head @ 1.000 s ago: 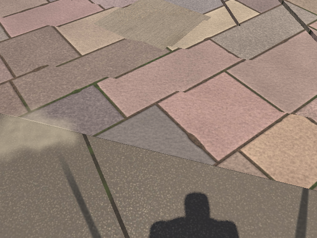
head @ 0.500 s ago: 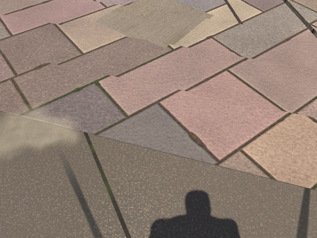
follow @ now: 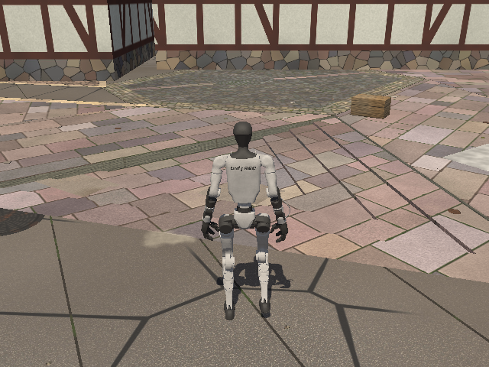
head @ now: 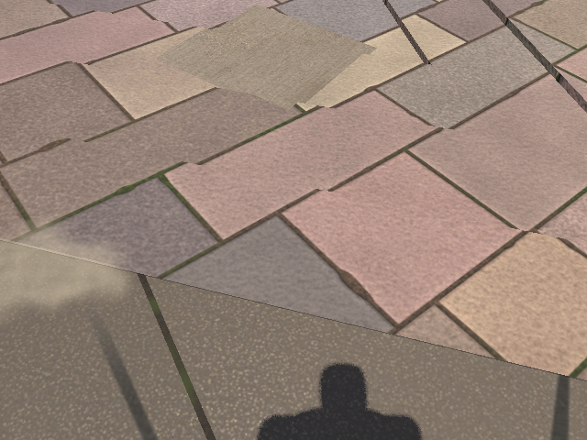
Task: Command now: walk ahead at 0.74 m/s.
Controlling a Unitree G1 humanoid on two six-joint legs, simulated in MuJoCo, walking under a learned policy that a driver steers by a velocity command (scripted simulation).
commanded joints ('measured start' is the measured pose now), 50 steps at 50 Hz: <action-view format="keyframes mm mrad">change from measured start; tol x64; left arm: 1 -246 49 4 -172 18 -46 -38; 50 -180 125 -36 -326 41 -32 7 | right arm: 1 144 -144 -30 -5 -7 6 -1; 50 -52 -251 -65 -138 23 2 1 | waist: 1 -33 81 149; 50 71 -71 165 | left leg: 1 292 344 -570 -414 -354 160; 15 280 265 -19 -146 1197 93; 18 -419 4 -65 836 -82 49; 39 -46 -138 168 128 447 146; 43 711 258 -736 -65 89 514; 50 -145 61 -461 -352 254 318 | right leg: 1 -592 -72 18 215 149 -12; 16 359 108 -190 -311 158 -92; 19 774 -357 853 -736 -614 -156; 34 281 -103 -187 -935 748 37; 40 464 -186 -245 -114 1607 94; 42 -184 62 -177 701 -38 103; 50 -122 -97 45 49 112 146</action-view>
